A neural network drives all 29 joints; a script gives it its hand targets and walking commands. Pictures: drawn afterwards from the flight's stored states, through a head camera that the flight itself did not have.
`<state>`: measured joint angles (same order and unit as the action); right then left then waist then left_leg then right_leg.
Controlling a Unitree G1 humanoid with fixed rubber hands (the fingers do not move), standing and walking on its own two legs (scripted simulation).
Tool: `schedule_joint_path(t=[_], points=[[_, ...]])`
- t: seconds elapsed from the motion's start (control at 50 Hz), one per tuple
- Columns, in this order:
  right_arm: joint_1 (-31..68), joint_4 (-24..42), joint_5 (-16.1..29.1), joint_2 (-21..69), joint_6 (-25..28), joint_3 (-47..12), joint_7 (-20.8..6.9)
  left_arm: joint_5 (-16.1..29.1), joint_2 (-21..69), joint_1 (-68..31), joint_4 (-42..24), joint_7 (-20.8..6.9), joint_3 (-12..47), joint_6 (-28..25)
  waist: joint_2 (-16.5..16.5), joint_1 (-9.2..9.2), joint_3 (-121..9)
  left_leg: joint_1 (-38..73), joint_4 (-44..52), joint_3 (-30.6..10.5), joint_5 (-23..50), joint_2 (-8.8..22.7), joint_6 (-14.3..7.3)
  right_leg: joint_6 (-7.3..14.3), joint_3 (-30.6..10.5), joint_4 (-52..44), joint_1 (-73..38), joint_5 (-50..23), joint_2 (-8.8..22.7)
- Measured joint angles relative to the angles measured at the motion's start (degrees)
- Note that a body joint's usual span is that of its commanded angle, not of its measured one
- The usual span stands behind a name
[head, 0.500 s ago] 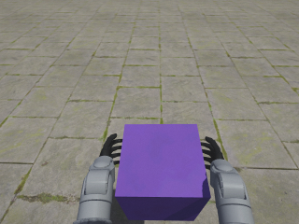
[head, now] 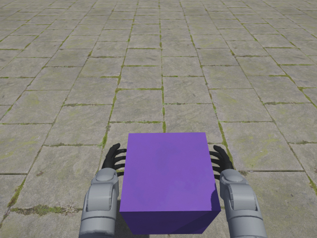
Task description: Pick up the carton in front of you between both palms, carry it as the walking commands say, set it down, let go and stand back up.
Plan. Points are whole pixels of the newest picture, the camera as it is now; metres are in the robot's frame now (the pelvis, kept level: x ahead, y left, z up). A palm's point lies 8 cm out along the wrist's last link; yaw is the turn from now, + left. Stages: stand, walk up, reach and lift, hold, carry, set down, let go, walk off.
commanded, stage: hold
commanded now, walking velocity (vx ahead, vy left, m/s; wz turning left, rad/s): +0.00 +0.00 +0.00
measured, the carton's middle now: (167, 186) +0.29 +0.01 -0.05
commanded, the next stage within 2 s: set down in 0.56 s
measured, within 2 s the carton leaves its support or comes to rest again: neither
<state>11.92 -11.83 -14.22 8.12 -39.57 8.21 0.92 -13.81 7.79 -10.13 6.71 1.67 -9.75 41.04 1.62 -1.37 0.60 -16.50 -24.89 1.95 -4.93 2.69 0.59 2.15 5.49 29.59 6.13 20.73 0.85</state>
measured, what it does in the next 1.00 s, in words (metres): shifts its weight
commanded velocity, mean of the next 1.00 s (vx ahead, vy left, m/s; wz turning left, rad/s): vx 0.00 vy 0.00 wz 0.00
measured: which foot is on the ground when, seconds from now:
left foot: down 0.00-1.00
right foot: down 0.00-1.00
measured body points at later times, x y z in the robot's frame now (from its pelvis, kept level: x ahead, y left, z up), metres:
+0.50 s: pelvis +0.00 +0.06 +0.01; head -0.03 +0.08 +0.46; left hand +0.32 +0.16 +0.04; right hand +0.27 -0.14 +0.04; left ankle +0.09 +0.16 -0.73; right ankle -0.05 -0.09 -0.73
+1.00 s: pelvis -0.02 +0.05 -0.01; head +0.07 +0.06 +0.43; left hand +0.37 +0.15 -0.04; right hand +0.32 -0.14 -0.04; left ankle +0.09 +0.16 -0.73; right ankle -0.04 -0.09 -0.73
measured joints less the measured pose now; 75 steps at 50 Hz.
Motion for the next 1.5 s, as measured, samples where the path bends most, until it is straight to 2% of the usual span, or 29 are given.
schedule_joint_path(t=[0.06,0.12,0.18,0.42,0.62,0.7,0.8,0.9,1.0,1.08,1.18,1.24,1.3,1.5], points=[[0.04,-1.08,0.12,-0.03,0.94,0.16,-0.20,-0.15,-0.06,0.60,0.12,-0.14,0.04,-0.58,-0.30,0.43,1.74,3.58,2.20,-4.68,-0.29,-0.47,1.06,-0.45,-3.03,-3.57,-2.80,-2.41,-1.63],[-0.30,-0.96,0.53,-0.10,1.27,1.14,0.02,-0.84,0.12,-0.64,1.83,-0.05,0.52,-1.06,0.23,1.63,2.40,5.21,3.07,-4.91,-0.47,-0.65,1.77,-0.80,-4.89,-4.91,-3.99,-3.48,-1.90],[-0.09,-1.26,0.66,-0.07,1.39,2.12,0.20,-1.78,0.37,-2.14,3.55,-0.11,0.52,-1.33,0.64,1.85,2.46,6.17,3.41,-5.12,-0.64,-1.03,2.21,-1.31,-6.94,-5.16,-4.20,-3.96,-2.03],[2.67,-5.23,-1.33,0.49,1.52,4.37,-0.95,-3.17,0.79,-4.30,6.18,-0.67,-1.48,-0.94,1.58,0.61,1.35,7.09,4.84,-2.62,-0.09,-2.77,-0.16,-3.50,-10.94,-7.08,-4.25,-5.64,-0.42],[4.21,-7.06,-2.81,0.87,1.90,6.70,-2.13,-3.84,1.24,-6.20,7.66,-1.84,-3.03,-0.81,1.84,0.54,0.91,7.51,5.14,-2.01,-0.02,-3.97,-1.38,-3.14,-13.18,-7.60,-4.45,-5.82,0.12],[6.54,-9.75,-4.31,1.48,2.82,9.30,-2.85,-4.92,2.01,-8.95,10.36,-1.95,-5.68,-1.49,2.04,0.44,1.22,7.14,4.11,-2.03,-0.60,-4.25,-1.43,-2.66,-13.86,-6.11,-3.77,-5.03,-0.03],[12.12,-16.23,-8.42,2.94,6.13,15.45,-3.23,-8.21,3.98,-15.11,16.37,-1.87,-12.85,-4.43,2.33,-0.13,1.89,4.19,0.44,-2.72,-2.26,-4.73,-1.39,-2.43,-14.43,-1.61,-0.36,-3.03,-0.51],[18.03,-21.63,-12.10,2.87,10.78,20.36,-3.85,-10.95,4.31,-20.86,21.36,-2.50,-18.09,-9.05,2.32,-0.61,3.45,-2.86,-4.90,-3.73,-3.94,-4.80,-1.01,-2.96,-14.22,4.11,6.75,-1.14,-1.37],[20.67,-23.57,-12.75,2.12,17.74,21.16,-3.44,-11.94,4.12,-22.52,23.15,-2.79,-19.12,-16.99,1.61,-0.75,4.11,-15.34,-9.83,-5.23,-4.37,-4.25,-0.13,-4.04,-13.17,8.93,18.89,-0.76,-2.69],[21.46,-23.80,-9.19,0.83,24.58,18.80,-1.93,-9.81,3.35,-22.27,22.62,-2.06,-17.77,-24.63,0.95,-0.64,4.06,-28.13,-14.40,-6.61,-4.47,-3.88,0.68,-3.76,-12.00,13.96,31.61,-0.17,-3.82],[21.87,-22.47,-1.23,-1.25,29.93,13.59,0.54,-4.28,1.89,-21.85,20.02,-1.13,-15.49,-30.37,0.99,-0.96,0.86,-45.00,-21.75,-7.85,-5.75,-3.48,1.81,-3.47,-11.29,21.94,48.72,1.43,-5.37],[22.41,-21.02,2.67,-2.25,30.78,10.92,1.60,-1.41,1.03,-21.93,18.06,-0.80,-14.42,-31.38,1.22,-1.03,-2.54,-53.74,-26.35,-8.45,-6.96,-3.50,2.45,-3.36,-11.15,26.83,57.63,2.69,-6.15],[23.91,-20.52,4.43,-2.65,30.24,10.31,2.18,-0.19,0.79,-23.05,17.20,-0.44,-14.64,-31.02,1.33,-1.05,-5.85,-60.58,-30.70,-8.79,-8.24,-3.63,2.96,-3.38,-11.02,31.40,64.56,4.05,-6.69],[31.87,-25.40,2.03,-4.18,26.02,14.27,0.91,-2.19,0.99,-30.29,20.61,-0.12,-19.00,-26.79,1.24,-1.58,-12.72,-76.03,-43.43,-9.53,-12.06,-4.74,3.39,-3.75,-10.32,44.07,79.54,8.43,-7.51]])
